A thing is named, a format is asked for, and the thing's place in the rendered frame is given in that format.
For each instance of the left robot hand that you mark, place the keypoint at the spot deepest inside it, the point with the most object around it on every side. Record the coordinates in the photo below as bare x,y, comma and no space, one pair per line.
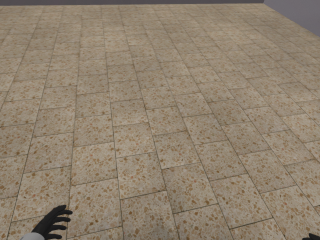
45,226

